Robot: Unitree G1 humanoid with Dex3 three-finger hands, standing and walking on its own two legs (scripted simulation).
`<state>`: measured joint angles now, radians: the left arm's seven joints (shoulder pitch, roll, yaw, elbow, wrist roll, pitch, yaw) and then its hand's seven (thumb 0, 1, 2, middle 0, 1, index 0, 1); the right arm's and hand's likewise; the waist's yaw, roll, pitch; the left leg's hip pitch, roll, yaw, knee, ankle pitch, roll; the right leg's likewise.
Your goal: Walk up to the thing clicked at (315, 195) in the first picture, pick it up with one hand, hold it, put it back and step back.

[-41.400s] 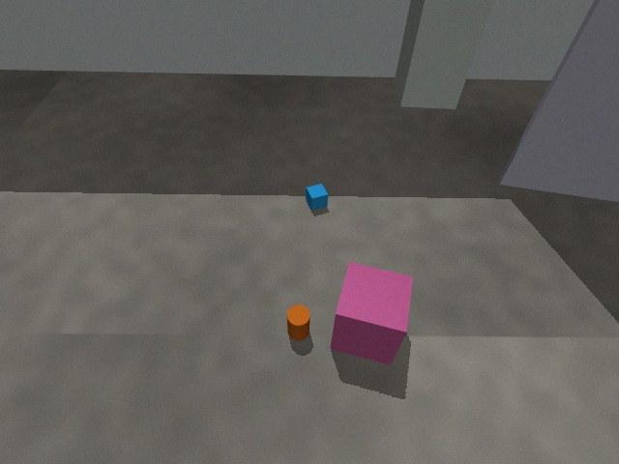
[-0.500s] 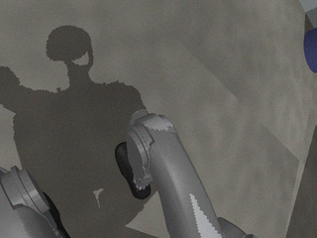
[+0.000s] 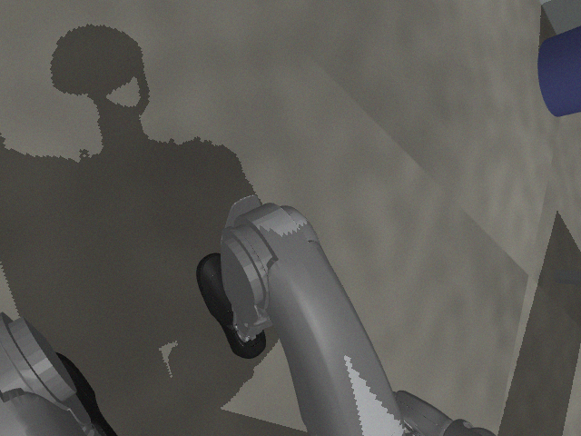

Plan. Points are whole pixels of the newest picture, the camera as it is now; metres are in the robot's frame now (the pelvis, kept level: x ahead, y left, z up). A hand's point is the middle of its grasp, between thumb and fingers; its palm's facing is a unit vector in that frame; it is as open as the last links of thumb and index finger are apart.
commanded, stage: close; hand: left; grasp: from above
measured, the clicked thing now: out of the picture +0.43 +0.37 -0.28
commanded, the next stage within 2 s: settle in 1.64 s
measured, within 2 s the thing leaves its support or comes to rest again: neither
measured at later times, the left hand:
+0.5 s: hand out of the picture +0.43 +0.36 -0.26, palm faces -0.06 -0.44 -0.89, open 13.1 cm
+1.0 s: hand out of the picture +0.43 +0.36 -0.26, palm faces -0.08 -0.43 -0.90, open 11.9 cm
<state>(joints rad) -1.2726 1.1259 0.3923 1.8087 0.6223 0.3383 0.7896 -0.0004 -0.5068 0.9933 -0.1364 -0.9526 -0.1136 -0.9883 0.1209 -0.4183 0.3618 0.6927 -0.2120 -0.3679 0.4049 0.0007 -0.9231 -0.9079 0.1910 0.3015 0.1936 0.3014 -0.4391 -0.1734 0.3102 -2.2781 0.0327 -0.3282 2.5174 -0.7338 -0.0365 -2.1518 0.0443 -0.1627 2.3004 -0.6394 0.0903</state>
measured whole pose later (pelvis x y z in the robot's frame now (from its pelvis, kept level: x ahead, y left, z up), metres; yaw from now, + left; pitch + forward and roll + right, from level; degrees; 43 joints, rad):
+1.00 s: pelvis +0.00 +0.00 +0.01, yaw +0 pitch +27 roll -16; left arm -1.27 1.11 0.34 1.79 0.62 0.35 0.76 0.00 -0.23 0.81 -0.36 -0.74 -0.42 -0.77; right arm 0.13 -0.41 0.37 0.69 -0.21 -0.37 0.39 0.00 -0.90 -0.90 0.19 0.30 0.19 0.30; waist -0.45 -0.16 0.29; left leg -2.27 0.04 -0.33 2.50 -0.73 -0.04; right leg -2.15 0.04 -0.17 2.28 -0.64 0.09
